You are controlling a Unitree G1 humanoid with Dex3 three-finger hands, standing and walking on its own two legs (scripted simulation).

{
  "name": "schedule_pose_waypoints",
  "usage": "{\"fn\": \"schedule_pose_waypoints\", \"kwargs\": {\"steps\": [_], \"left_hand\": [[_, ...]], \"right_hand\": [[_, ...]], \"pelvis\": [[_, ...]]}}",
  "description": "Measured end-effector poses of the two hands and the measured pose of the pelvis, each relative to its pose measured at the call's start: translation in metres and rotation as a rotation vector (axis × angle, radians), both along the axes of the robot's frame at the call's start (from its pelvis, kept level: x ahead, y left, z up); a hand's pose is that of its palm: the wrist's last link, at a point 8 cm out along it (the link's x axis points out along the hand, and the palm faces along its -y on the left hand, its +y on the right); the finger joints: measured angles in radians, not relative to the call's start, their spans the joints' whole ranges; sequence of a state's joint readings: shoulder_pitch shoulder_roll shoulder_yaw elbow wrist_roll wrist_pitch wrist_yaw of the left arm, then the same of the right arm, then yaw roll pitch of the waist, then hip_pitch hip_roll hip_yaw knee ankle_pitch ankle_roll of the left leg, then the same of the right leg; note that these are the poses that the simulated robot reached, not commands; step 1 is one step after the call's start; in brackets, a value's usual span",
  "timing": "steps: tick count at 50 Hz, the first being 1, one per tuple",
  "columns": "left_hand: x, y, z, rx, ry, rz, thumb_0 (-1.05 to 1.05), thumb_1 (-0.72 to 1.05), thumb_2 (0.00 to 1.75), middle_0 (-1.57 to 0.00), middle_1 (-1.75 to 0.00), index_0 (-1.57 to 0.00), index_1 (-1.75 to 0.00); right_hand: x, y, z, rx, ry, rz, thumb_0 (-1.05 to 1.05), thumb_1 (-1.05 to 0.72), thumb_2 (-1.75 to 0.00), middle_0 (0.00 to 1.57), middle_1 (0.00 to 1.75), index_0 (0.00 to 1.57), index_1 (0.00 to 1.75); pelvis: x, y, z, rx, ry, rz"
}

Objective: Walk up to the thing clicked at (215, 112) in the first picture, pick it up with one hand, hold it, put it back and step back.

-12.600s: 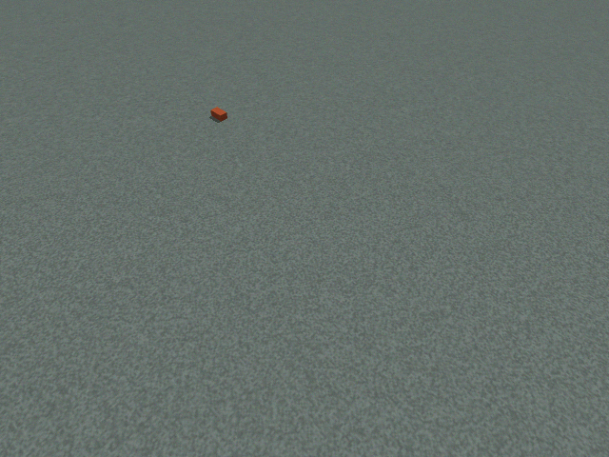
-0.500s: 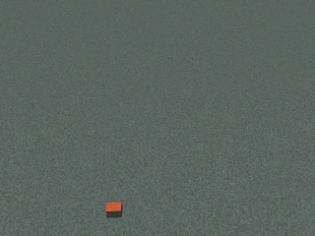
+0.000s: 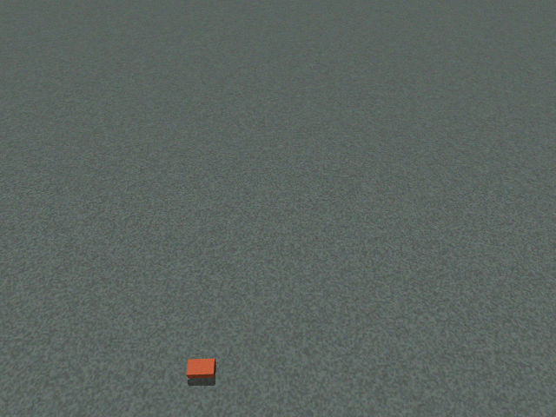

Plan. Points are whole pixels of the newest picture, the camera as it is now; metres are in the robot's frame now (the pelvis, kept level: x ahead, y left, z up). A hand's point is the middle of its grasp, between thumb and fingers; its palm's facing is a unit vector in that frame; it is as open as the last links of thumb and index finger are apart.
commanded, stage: stand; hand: left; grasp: from above
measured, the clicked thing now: (201, 368) +0.44 +0.24 -0.76
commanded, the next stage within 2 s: rise first in 0.28 s
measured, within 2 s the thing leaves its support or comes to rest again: neither
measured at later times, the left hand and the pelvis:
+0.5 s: hand out of the picture +0.10 +0.25 -0.16, palm faces +0.04 -0.94 -0.33, open 7.5 cm; pelvis -0.01 +0.00 -0.01, yaw +1 degrees
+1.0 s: hand out of the picture +0.13 +0.27 -0.22, palm faces -0.13 -0.89 -0.44, open 12.6 cm; pelvis -0.01 +0.01 -0.07, yaw +0 degrees
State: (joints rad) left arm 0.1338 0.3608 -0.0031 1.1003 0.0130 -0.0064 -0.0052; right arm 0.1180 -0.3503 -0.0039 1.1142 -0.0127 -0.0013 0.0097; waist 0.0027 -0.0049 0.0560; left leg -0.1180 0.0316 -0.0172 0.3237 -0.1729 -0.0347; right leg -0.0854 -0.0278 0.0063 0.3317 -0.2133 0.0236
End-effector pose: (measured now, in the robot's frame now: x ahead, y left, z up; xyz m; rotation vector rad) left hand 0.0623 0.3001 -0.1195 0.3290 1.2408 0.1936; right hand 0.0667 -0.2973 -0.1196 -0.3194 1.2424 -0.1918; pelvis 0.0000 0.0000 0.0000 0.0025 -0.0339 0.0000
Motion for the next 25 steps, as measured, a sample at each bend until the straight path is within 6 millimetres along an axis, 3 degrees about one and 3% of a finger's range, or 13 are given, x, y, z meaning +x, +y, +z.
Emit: {"fn": "schedule_pose_waypoints", "kwargs": {"steps": [20, 25], "left_hand": [[-0.002, -0.001, -0.001, -0.002, 0.007, 0.001, 0.01, 0.9, 0.9, -0.2, -0.3, -0.2, -0.3], [0.031, -0.006, -0.003, -0.015, -0.106, 0.035, 0.01, 0.83, 0.9, -0.23, -0.37, -0.22, -0.37]], "right_hand": [[-0.003, 0.0, 0.0, -0.001, 0.007, -0.004, 0.01, -0.9, -0.9, 0.21, 0.3, 0.2, 0.3], [0.008, 0.012, -0.003, 0.012, -0.105, -0.002, 0.01, -0.91, -0.9, 0.2, 0.3, 0.2, 0.3]], "pelvis": [[0.0, 0.0, 0.0, -0.001, -0.001, -0.002], [-0.009, 0.001, -0.007, -0.004, 0.057, 0.011]]}}
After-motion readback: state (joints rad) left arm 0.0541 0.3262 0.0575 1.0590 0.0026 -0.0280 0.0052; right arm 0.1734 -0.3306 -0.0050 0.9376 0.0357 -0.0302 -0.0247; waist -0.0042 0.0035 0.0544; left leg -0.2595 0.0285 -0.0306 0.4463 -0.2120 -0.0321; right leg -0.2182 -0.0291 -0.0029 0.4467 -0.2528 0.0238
